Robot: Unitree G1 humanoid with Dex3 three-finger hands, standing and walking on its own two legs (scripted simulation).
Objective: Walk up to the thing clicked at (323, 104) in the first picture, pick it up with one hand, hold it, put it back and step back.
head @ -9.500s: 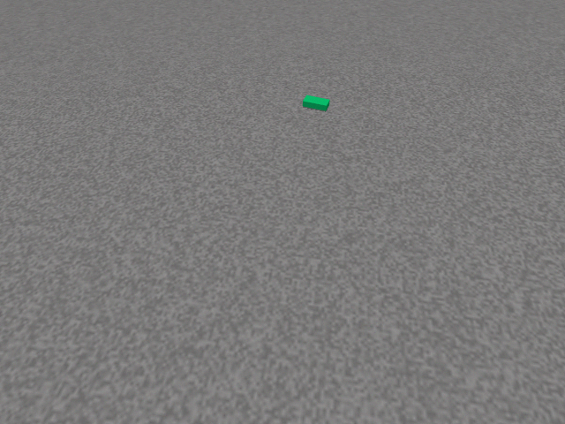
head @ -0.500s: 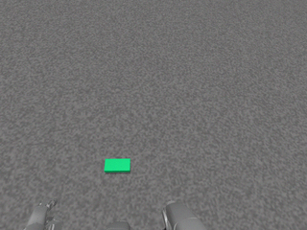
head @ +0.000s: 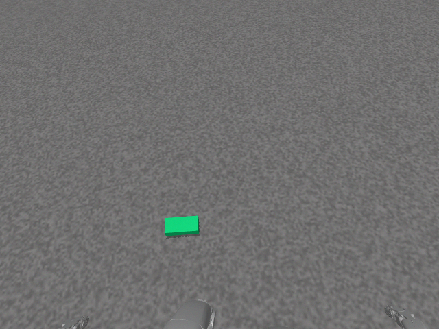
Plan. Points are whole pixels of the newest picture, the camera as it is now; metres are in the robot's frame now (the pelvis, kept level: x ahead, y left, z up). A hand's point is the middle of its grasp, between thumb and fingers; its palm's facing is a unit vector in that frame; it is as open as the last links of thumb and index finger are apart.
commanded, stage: walk up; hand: left
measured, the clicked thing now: (182, 225) +0.60 +0.25 -0.75
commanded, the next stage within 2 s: stand in 1.38 s
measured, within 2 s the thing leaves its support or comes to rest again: neither
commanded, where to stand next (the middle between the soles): +0.23 +0.00 m, yaw +4 degrees
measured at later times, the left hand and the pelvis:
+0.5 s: hand out of the picture -0.07 +0.25 -0.16, palm faces +0.09 -0.93 -0.36, open 7.4 cm; pelvis -0.12 -0.02 +0.00, yaw +4 degrees
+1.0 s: hand out of the picture -0.06 +0.24 -0.14, palm faces +0.09 -0.93 -0.35, open 7.4 cm; pelvis -0.11 -0.02 +0.01, yaw +5 degrees
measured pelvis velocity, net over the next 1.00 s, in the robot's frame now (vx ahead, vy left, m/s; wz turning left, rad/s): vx -0.11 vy -0.02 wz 0.08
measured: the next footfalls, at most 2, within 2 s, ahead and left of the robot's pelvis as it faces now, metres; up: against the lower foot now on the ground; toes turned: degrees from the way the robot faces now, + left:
left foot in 0.20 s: -0.07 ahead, +0.10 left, +0.00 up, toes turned +3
right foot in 0.46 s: -0.07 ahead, -0.15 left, +0.00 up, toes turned +8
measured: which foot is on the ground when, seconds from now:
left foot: up 0.00-0.18, down 0.20-1.00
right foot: down 0.00-0.22, up 0.24-0.44, down 0.46-1.00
